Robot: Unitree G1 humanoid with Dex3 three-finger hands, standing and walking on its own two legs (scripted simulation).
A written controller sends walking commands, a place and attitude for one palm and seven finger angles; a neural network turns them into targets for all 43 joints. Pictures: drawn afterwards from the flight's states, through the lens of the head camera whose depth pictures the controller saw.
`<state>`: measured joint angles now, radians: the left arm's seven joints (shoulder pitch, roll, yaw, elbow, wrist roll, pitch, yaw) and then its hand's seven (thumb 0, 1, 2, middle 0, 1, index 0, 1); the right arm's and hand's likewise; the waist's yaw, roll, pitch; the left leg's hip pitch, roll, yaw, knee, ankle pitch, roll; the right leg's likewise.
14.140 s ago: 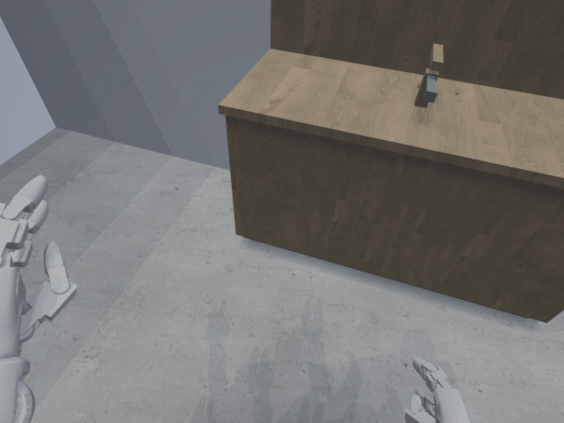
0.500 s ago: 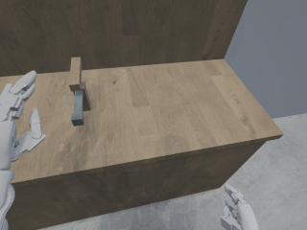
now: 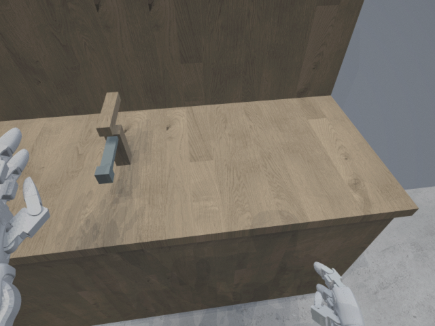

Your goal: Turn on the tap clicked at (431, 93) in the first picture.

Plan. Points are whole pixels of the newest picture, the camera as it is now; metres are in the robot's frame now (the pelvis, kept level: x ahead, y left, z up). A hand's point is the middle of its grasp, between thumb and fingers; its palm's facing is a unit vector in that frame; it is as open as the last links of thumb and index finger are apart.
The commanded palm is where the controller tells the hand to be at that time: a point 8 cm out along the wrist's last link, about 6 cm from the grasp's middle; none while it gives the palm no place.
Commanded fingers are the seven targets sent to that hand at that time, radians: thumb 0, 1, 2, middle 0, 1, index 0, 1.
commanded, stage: turn the palm inward beside the body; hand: left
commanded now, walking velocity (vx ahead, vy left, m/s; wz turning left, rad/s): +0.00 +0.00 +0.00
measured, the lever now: (104, 174) +0.36 +0.30 +0.07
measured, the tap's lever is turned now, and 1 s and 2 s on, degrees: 0 0 0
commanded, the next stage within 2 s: reach beside the lever's end, fingers flat in 1.66 s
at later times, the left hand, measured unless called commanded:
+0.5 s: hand (82, 231) +0.19 +0.23 +0.15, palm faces +0.39 -0.89 -0.24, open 7.4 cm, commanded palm +0.15 +0.27 +0.17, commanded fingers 0.00 0.90 0.90 -0.20 -0.30 -0.20 -0.30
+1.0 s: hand (69, 234) +0.19 +0.25 +0.14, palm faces +0.42 -0.89 -0.15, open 7.4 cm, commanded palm +0.14 +0.29 +0.15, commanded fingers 0.00 0.90 0.90 -0.20 -0.30 -0.20 -0.30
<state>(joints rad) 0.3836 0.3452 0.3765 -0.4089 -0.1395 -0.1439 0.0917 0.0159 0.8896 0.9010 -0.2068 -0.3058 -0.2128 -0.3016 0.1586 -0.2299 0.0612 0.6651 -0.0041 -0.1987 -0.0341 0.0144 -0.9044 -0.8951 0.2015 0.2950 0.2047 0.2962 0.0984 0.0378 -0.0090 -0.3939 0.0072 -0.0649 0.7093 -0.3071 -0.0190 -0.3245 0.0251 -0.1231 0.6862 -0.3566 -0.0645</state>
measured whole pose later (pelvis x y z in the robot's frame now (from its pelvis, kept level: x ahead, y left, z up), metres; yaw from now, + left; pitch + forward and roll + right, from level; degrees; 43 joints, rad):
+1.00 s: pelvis +0.01 +0.02 +0.00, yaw +0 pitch +1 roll -1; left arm 0.55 0.25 0.22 -0.49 -0.22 -0.05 0.13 0.02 0.90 0.90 -0.20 -0.31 -0.21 -0.30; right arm 0.20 -0.24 0.06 0.63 0.02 -0.31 -0.08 0.02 -0.90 -0.90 0.20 0.30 0.20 0.30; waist 0.09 0.04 -0.05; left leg -0.42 -0.01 -0.06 0.73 -0.32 0.00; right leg -0.35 0.00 -0.11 0.71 -0.37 -0.04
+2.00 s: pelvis +0.01 -0.02 +0.00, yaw +1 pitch +1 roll +0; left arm 0.49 0.25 0.25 -0.39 -0.26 0.01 0.16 0.02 0.90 0.90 -0.20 -0.31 -0.21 -0.30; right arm 0.20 -0.25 0.05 0.65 0.02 -0.28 -0.10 0.02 -0.90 -0.90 0.20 0.30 0.20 0.30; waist 0.08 0.07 -0.05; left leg -0.40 0.02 -0.09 0.70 -0.32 -0.04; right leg -0.33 0.04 -0.14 0.68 -0.37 -0.09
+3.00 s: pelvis +0.01 +0.02 +0.00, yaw -1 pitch +4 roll -1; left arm 0.14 0.27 0.36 0.07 -0.23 -0.13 0.11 0.02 0.90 0.90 -0.17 -0.22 -0.18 -0.22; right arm 0.19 -0.26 0.04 0.69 0.02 -0.25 -0.09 0.01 -0.90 -0.89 0.20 0.30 0.20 0.30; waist 0.05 0.04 -0.04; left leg -0.47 -0.01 -0.05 0.70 -0.30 0.00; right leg -0.40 0.01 -0.10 0.67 -0.34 -0.04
